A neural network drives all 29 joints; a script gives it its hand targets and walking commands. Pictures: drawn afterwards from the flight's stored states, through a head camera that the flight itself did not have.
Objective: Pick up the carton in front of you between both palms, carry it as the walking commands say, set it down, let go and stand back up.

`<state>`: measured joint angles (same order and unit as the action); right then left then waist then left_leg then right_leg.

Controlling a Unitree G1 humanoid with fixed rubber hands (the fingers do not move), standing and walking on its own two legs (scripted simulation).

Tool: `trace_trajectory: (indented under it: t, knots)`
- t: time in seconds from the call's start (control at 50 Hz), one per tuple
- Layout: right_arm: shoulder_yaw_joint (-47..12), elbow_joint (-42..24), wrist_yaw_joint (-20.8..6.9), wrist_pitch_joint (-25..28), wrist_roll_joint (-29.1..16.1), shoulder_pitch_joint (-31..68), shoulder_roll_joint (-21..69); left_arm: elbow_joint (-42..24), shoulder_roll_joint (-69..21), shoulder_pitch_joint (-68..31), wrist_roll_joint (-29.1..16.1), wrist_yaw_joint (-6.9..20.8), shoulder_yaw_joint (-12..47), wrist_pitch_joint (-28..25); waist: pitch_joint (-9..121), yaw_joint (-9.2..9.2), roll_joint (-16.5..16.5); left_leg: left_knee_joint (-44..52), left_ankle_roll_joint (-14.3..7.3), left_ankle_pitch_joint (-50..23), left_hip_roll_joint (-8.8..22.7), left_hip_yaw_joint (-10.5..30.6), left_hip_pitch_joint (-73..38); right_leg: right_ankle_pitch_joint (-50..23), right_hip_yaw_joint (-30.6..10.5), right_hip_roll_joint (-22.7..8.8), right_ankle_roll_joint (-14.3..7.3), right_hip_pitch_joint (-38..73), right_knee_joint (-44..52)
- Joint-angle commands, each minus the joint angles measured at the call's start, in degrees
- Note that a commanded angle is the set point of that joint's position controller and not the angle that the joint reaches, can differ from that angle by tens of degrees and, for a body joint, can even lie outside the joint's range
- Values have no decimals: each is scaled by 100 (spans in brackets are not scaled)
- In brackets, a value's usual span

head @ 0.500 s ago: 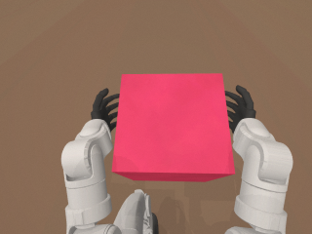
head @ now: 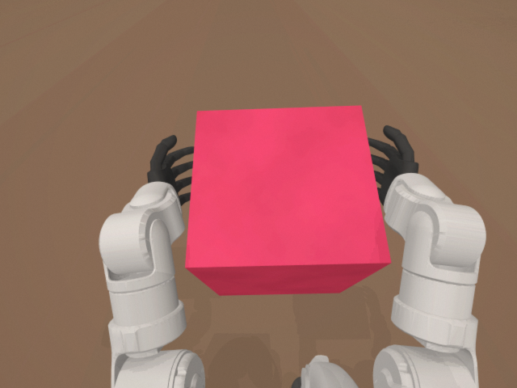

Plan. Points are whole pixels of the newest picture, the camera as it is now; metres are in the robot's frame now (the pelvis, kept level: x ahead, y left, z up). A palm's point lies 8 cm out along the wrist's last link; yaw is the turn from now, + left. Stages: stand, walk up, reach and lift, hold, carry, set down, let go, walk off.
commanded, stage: carry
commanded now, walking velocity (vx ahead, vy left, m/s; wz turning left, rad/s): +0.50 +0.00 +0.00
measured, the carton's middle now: (279, 215) +0.36 -0.01 +0.09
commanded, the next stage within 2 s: none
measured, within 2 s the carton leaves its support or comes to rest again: neither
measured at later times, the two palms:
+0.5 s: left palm (182, 105) +0.67 +0.17 +0.08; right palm (320, 102) +0.68 -0.13 +0.08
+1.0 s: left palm (194, 37) +0.96 +0.18 +0.10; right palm (304, 35) +0.96 -0.12 +0.11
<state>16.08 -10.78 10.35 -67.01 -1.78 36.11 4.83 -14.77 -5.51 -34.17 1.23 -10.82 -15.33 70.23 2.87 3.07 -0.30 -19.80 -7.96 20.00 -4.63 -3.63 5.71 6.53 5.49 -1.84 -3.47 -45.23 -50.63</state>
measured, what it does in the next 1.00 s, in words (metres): walks ahead: right foot, then left foot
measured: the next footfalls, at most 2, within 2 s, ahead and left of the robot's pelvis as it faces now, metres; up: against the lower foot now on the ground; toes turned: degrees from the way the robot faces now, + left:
right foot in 0.14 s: +0.27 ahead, -0.07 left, +0.00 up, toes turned -6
left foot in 0.54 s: +0.60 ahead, +0.13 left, +0.00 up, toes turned +11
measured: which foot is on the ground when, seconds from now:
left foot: down 0.00-0.14, up 0.16-0.52, down 0.54-1.00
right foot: up 0.00-0.12, down 0.14-0.54, up 0.56-1.00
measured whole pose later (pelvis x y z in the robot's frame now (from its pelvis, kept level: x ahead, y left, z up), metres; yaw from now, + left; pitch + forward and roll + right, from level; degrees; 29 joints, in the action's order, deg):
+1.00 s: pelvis +0.74 +0.03 -0.01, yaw +0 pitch +3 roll -1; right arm 2.0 -30.5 7.3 -68.6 2.9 -1.4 7.4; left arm -31.5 -7.5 2.2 2.8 -7.7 -2.3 70.4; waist 9.2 0.3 -0.4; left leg -13.2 0.6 22.4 2.0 -10.8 -7.0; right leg 1.5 10.8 -5.7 -0.3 -32.7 -31.3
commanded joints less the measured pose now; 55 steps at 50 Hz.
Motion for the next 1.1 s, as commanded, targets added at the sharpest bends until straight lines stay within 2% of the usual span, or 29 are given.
trace_trajectory:
  t: [0.0,0.04,0.06,0.1,0.12,0.14,0.16,0.22,0.28,0.38,0.4,0.44,0.5,0.52,0.54,0.56,0.58,0.6,0.62,0.66,0.72,0.84,0.92,0.96,0.98,1.02,1.04,1.06,1.08]
  knots:
    - [-3268,-249,-373,-294,-1137,2957,3576,-90,-3786,-3708,-1208,58,3439,41,1345,103,529,178,-131,-4617,1300,629,-1623,-434,466,89,-72,-195,1053]
    - [-3291,83,-289,-401,-1014,2924,3654,469,-3561,-3347,-920,6,3177,145,1386,115,402,-187,304,-6417,1125,349,-1473,-487,817,503,-169,752,1574]
    - [-3341,-98,-290,-380,-1180,3106,3785,252,-3653,-3420,-1023,31,3206,127,1679,35,586,-554,224,-7214,1132,284,-1455,-636,1130,789,-176,1541,1933]
    - [-3038,423,-218,-435,-877,2773,3658,783,-3729,-3227,-929,48,3131,159,2418,-494,931,-2509,565,-6685,875,-226,-449,-1036,1034,698,-163,4033,2550]
    - [-3177,-22,-212,-364,-936,3431,3690,743,-3939,-3329,-1023,72,3047,100,3114,-807,296,-4028,714,-3822,825,6,973,-1373,-621,-495,-572,5895,2183]
    - [-3341,-78,-254,-361,-1038,3379,3993,679,-3953,-3558,-965,50,2861,67,3309,-659,-1337,-5857,886,770,-187,250,2931,-3036,-3271,-2135,-1334,7135,2095]
    - [-3212,99,-241,-338,-990,3295,4046,703,-3979,-3471,-1046,55,2906,-4,3467,-769,-1189,-7317,906,1145,-188,758,3707,-1441,-4078,-2187,-2038,6949,2446]
    - [-3230,33,-223,-165,-793,3169,4604,289,-5063,-3993,-1626,275,3650,-144,2455,-762,98,-6346,568,231,535,854,4362,-1077,-2668,-1558,-1267,5893,2935]
    - [-3128,216,-304,3,-270,1868,4600,434,-5312,-3227,-1724,544,4034,-279,2228,-308,-98,-4876,700,-212,774,502,3566,-590,-1804,-1291,-862,4802,3175]
    - [-4118,-463,-644,267,-613,879,5597,-175,-5846,-1633,-1608,862,4386,-532,1733,-483,-524,-1974,937,-1227,651,-215,3002,-3373,-369,-871,-450,5006,3360]
    - [-4341,-301,-708,291,-565,366,5636,-233,-5665,-1112,-1365,868,4352,-576,1714,-511,-832,-1255,1001,-1635,578,-481,2915,-3457,-68,-770,-359,5251,3342]
    - [-4569,-857,-801,359,-824,-156,5793,-814,-5519,-384,-1295,893,4563,-606,1671,-455,-660,-895,990,-2269,378,-743,2164,-4011,67,-762,-209,5122,3408]
    - [-4971,-1749,-895,350,-1129,-349,5753,-1084,-5596,405,-1329,978,4466,-629,2244,-343,-1074,-182,802,-2506,175,-1188,578,-4332,608,-546,44,5260,2046]
    - [-5050,-1812,-939,313,-1109,-600,5626,-1354,-5396,436,-1275,965,4531,-635,2523,-175,-1060,-369,540,-2166,584,-764,-771,-3469,576,-454,236,4407,1117]
    - [-4909,-1799,-936,256,-1127,-1055,5379,-1411,-5334,763,-1252,930,4563,-597,3052,-144,30,-740,98,-2425,1829,887,-2260,-1727,234,-419,361,3030,-363]
    - [-4749,-1780,-946,243,-1044,-1295,5237,-1399,-5168,1182,-1160,947,4612,-514,3115,-222,1356,-381,-497,-3648,2929,2668,-2886,1896,9,273,472,1553,-1553]
    - [-4829,-1611,-971,229,-1045,-1472,5304,-1794,-5069,767,-1317,970,4782,-508,2856,-181,1838,-164,-758,-3282,3037,3238,-3191,2154,-434,371,329,516,-2381]
    - [-4879,-2016,-1018,245,-1181,-1464,5532,-1696,-5266,1124,-1421,1040,4750,-483,2586,-172,1049,45,-774,-3329,2932,2889,-2748,2043,-695,-29,260,204,-2611]
    - [-4880,-2030,-1055,221,-1057,-1517,5595,-1789,-5457,842,-1432,1040,4970,-502,2194,-198,427,245,-417,-2653,2739,2202,-1768,1637,-824,-280,236,594,-1981]
    - [-4849,-1959,-1115,182,-1101,-1504,5577,-1685,-5287,1060,-1258,1020,4890,-488,1786,-235,351,704,-83,-1540,2555,1536,-1015,1246,-570,-515,308,786,-1454]
    - [-4962,-2496,-1119,159,-1295,-1396,5180,-1856,-5384,1228,-1386,984,5042,-489,1362,-261,713,993,103,-1697,2164,662,-521,639,-240,-418,285,1041,-628]
    - [-4788,-2207,-1017,-96,-1162,-1947,4341,-1921,-4400,1492,-1206,806,4790,-245,584,-255,844,1433,164,-1263,1838,-252,-258,-535,265,-512,538,808,1054]
    - [-4667,-2340,-866,-184,-932,-1769,4055,-2070,-4132,1293,-1302,803,4792,-111,243,-281,818,1235,280,-2545,1833,-426,-421,-882,499,-384,364,1258,1918]
    - [-4644,-2263,-805,-238,-980,-1807,3873,-1965,-3996,1206,-1352,759,4846,-44,296,-211,751,670,188,-3282,1798,-540,-900,-225,870,-141,234,1328,1932]
    - [-4580,-2096,-782,-272,-844,-1697,3920,-1922,-3936,1273,-1295,759,4648,-59,619,-283,972,368,322,-3564,1821,-637,-578,-686,630,-229,232,2218,2111]
    - [-4589,-2061,-754,-275,-875,-1709,3971,-1863,-3965,1036,-1415,750,4670,-116,1202,-445,511,-1662,543,-3671,1274,-1071,217,494,1052,228,149,4059,2195]
    - [-4771,-2329,-789,-254,-1085,-1446,4016,-1920,-3906,1078,-1341,745,4698,-125,1810,-523,-700,-3508,826,-2280,857,-937,1250,1373,-1339,-1387,-262,5073,2683]
    - [-4832,-2178,-810,-284,-1057,-1462,4145,-1803,-3896,1195,-1266,765,4545,-165,1650,-410,-1865,-4771,944,550,200,-454,2695,1339,-3748,-2235,-796,5575,3787]
    - [-4821,-1998,-845,-248,-1106,-1783,4255,-1696,-4281,1048,-1599,816,4705,-181,1838,-439,-1431,-5559,781,639,478,169,3043,891,-3481,-2414,-992,5666,3767]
